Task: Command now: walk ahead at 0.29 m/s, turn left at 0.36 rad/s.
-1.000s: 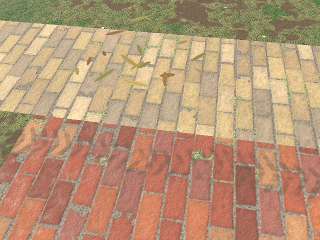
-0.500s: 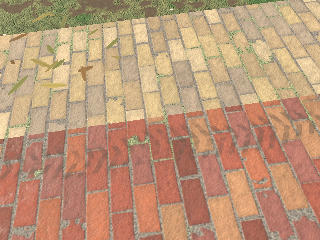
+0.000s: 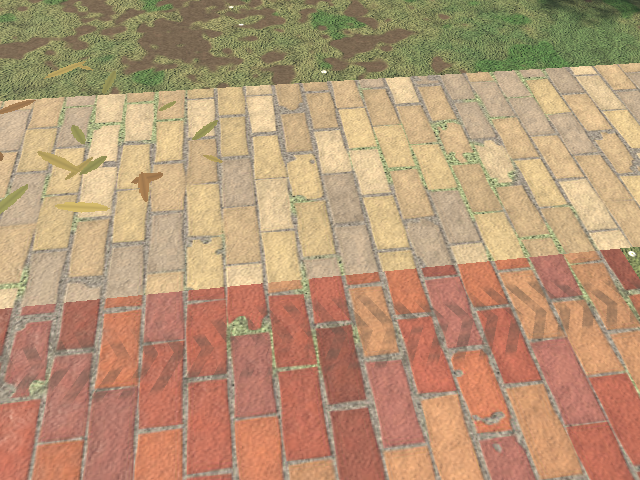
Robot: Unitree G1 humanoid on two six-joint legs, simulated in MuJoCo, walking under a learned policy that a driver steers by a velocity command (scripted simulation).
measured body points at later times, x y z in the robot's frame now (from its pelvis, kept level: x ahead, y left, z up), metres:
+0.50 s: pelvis +0.21 -0.02 +0.00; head +0.24 -0.02 +0.45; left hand +0.31 +0.28 -0.08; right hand +0.37 -0.28 -0.12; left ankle +0.06 +0.09 -0.64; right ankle +0.29 -0.11 -0.73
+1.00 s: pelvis +0.45 +0.12 +0.00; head +0.48 +0.15 +0.45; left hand +0.41 +0.41 -0.13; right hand +0.68 -0.07 -0.08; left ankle +0.46 +0.24 -0.73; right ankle +0.41 -0.06 -0.64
